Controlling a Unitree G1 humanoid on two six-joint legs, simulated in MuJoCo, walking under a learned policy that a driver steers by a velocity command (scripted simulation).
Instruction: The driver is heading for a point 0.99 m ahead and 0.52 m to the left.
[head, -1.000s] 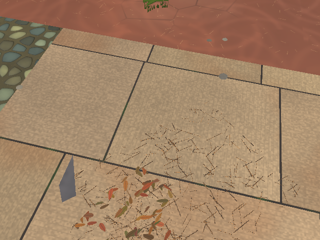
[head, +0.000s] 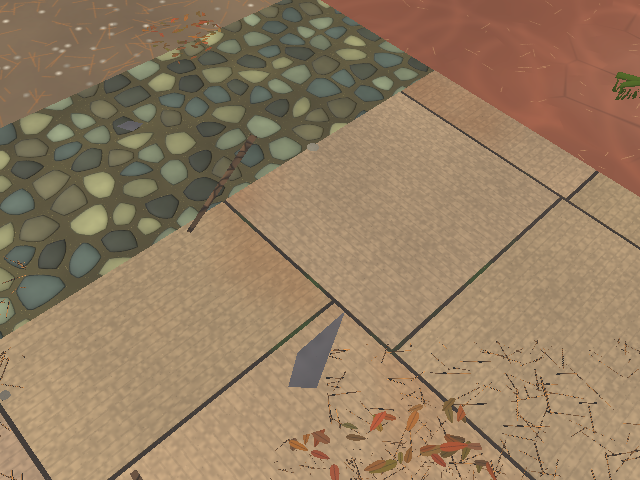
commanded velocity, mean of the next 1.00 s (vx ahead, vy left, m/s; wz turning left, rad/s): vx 0.00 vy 0.00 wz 0.60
